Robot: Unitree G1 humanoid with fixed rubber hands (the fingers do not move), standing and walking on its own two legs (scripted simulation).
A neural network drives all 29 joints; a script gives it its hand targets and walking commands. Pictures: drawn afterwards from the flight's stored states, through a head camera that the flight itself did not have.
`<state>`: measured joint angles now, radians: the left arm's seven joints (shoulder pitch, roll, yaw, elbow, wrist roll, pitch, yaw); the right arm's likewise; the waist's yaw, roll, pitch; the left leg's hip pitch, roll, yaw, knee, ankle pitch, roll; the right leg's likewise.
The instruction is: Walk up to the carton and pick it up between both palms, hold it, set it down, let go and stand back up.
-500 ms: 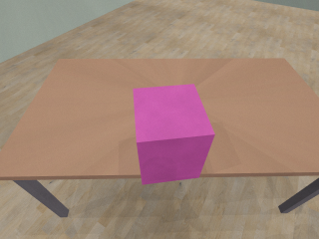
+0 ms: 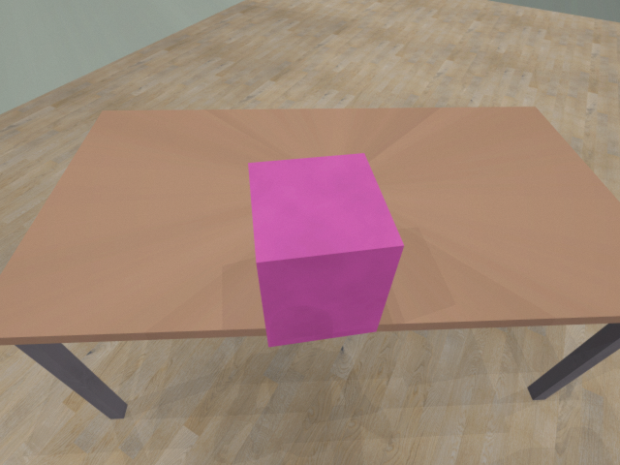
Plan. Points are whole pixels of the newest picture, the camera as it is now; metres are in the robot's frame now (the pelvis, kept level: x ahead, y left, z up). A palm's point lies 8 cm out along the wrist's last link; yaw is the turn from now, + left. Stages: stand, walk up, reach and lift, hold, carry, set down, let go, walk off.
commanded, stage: stand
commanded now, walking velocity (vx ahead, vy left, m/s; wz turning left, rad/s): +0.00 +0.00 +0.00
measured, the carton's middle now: (315, 251) +0.47 +0.01 -0.04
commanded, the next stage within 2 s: none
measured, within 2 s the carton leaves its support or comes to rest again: neither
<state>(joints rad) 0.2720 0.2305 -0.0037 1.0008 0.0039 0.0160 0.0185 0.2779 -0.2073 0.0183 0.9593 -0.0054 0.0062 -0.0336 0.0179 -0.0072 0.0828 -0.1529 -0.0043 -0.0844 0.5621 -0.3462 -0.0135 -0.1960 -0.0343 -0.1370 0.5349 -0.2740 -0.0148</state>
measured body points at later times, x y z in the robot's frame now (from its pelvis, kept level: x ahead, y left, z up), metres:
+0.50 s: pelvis +0.00 +0.00 +0.00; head +0.00 +0.00 +0.45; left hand +0.01 +0.24 -0.15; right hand +0.00 -0.24 -0.15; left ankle -0.02 +0.13 -0.73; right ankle +0.01 -0.11 -0.73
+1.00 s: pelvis +0.02 +0.00 +0.00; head +0.03 +0.00 +0.45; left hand +0.02 +0.24 -0.15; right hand +0.06 -0.23 -0.15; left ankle -0.02 +0.13 -0.73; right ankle +0.01 -0.11 -0.73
